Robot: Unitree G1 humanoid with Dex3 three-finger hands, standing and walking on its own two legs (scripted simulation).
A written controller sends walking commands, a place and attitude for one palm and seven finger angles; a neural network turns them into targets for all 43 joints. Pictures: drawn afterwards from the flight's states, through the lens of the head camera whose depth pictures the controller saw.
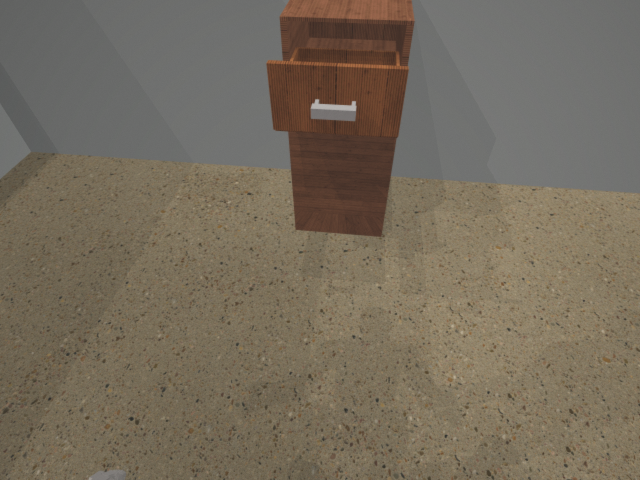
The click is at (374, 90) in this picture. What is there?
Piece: drawer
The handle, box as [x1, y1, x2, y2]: [311, 99, 355, 120]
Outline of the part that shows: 312,103 311,118 354,120 355,118 355,101 352,101 351,105 319,104 318,99 315,99 315,102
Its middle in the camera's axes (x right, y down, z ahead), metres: +0.03 -0.33 +0.96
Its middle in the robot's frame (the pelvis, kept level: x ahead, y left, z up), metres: +0.94 +0.01 +0.01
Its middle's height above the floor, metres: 0.78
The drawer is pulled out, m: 0.30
